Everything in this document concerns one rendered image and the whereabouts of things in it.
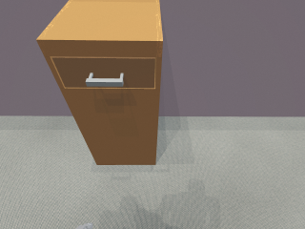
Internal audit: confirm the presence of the drawer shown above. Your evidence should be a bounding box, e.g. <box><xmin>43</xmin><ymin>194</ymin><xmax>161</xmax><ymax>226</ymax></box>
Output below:
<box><xmin>52</xmin><ymin>56</ymin><xmax>155</xmax><ymax>88</ymax></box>

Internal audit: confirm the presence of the cabinet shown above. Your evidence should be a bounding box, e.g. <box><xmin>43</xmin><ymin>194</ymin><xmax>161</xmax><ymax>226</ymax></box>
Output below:
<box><xmin>36</xmin><ymin>0</ymin><xmax>163</xmax><ymax>165</ymax></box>

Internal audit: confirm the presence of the handle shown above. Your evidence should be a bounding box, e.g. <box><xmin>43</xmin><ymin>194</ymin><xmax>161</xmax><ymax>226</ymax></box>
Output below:
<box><xmin>86</xmin><ymin>73</ymin><xmax>124</xmax><ymax>87</ymax></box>

